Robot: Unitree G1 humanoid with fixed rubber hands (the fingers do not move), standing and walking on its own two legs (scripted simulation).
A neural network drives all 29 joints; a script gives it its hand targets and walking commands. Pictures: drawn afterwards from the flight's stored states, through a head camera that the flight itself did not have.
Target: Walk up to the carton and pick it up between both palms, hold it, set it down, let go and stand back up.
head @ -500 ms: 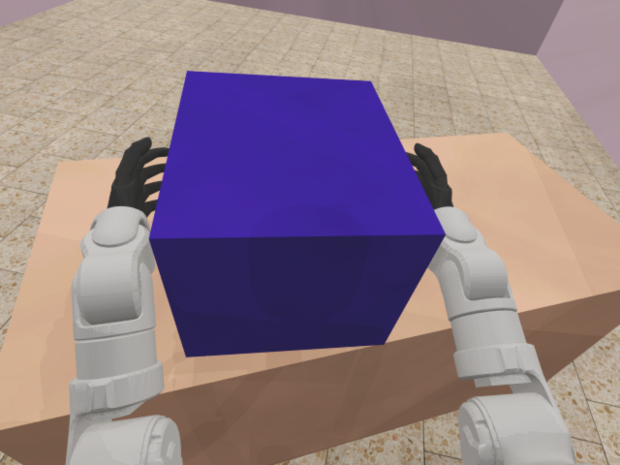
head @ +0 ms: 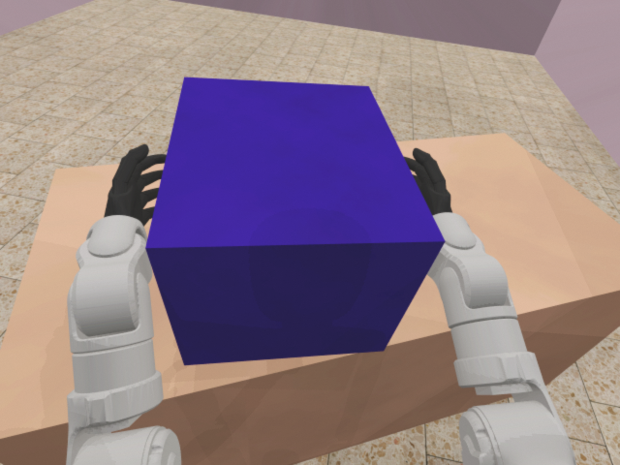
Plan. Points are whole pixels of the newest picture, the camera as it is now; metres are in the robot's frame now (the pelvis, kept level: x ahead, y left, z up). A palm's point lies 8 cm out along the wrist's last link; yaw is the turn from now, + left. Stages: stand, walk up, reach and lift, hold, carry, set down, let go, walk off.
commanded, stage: hold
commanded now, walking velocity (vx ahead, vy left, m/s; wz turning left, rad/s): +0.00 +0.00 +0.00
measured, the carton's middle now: (284, 214) +0.40 +0.01 +0.14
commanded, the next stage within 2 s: none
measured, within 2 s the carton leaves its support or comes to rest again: neither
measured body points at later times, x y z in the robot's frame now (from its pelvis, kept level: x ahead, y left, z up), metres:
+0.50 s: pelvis -0.01 +0.00 +0.00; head -0.04 +0.03 +0.45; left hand +0.35 +0.19 +0.19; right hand +0.36 -0.17 +0.19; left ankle +0.06 +0.12 -0.75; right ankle -0.04 -0.11 -0.75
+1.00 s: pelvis -0.01 +0.01 +0.00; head -0.04 +0.04 +0.45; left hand +0.35 +0.19 +0.19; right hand +0.37 -0.17 +0.20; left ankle +0.06 +0.12 -0.75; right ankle -0.04 -0.11 -0.75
